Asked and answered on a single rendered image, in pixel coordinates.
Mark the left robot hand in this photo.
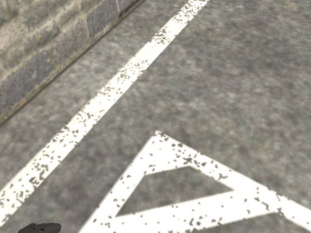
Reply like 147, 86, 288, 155
18, 222, 61, 233

